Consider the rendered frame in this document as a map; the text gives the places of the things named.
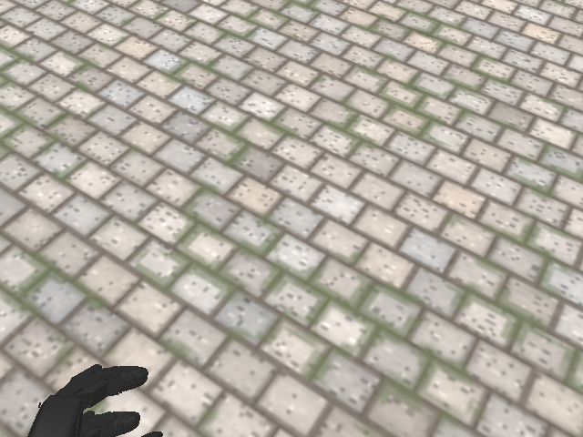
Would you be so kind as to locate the robot left hand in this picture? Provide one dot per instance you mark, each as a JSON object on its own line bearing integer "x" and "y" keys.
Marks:
{"x": 61, "y": 415}

